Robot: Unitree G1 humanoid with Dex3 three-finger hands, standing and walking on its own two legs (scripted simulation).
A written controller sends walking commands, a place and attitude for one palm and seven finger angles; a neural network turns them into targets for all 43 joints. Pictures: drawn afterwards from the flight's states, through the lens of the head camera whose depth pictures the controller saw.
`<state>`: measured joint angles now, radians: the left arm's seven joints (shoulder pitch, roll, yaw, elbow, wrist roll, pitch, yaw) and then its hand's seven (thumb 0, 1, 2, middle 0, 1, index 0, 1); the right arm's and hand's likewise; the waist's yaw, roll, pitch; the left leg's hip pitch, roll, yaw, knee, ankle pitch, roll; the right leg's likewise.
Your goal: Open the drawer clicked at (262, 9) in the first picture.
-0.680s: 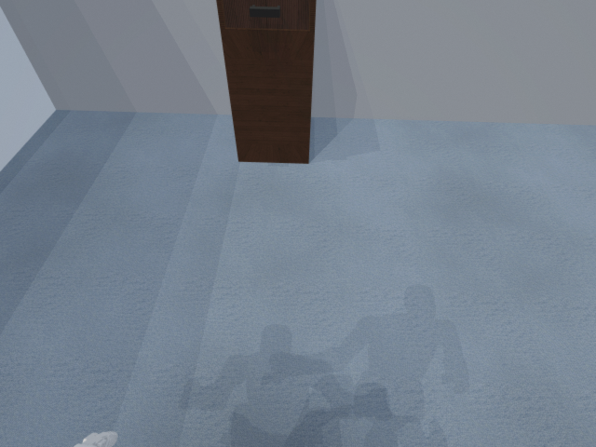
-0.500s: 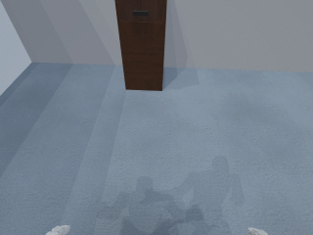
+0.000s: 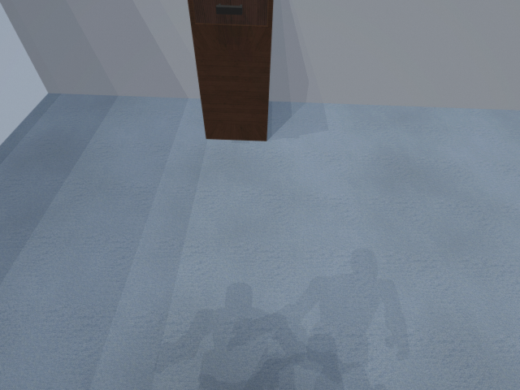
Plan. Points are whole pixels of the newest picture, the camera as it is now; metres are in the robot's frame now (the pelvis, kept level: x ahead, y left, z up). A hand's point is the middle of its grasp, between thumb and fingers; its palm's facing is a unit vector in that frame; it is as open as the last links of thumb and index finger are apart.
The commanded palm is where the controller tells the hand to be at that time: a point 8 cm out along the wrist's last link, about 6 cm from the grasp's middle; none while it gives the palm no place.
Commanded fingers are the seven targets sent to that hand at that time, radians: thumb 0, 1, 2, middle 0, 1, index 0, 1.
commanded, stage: stand and wait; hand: left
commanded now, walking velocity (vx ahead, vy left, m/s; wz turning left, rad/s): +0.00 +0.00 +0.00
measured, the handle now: (229, 7) +1.59 +0.23 -0.01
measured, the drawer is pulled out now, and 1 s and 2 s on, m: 0.00 0.00 0.00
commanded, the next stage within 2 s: look at it before walking up in 0.14 s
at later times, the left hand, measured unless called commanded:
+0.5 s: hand out of the picture +0.08 +0.25 -0.16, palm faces -0.03 -0.94 -0.33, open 7.4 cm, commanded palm none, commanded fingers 0.00 0.90 0.90 -0.20 -0.30 -0.20 -0.30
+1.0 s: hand out of the picture +0.08 +0.24 -0.16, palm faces -0.02 -0.95 -0.31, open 7.4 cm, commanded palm none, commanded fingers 0.00 0.90 0.90 -0.20 -0.30 -0.20 -0.30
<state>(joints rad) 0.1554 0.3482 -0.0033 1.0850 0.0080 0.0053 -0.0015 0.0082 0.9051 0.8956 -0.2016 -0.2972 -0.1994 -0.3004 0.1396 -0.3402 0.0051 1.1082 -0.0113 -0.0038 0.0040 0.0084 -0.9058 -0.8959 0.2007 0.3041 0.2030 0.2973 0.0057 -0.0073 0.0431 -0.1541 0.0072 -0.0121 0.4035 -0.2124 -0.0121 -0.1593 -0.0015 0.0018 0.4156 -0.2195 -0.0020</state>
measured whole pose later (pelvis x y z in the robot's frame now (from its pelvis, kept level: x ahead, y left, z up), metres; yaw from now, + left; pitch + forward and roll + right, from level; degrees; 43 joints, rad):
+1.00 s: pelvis +0.02 +0.00 +0.00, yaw -1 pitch -1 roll +0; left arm 0.18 0.31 0.00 1.09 0.02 0.01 0.00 0.01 0.91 0.90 -0.20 -0.30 -0.20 -0.30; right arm 0.14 -0.31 0.01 1.11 -0.02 0.00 0.01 0.01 -0.91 -0.90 0.20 0.30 0.20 0.30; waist 0.01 -0.01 0.00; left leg -0.15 0.01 0.00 0.44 -0.28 -0.01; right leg -0.15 0.00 0.01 0.43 -0.26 0.00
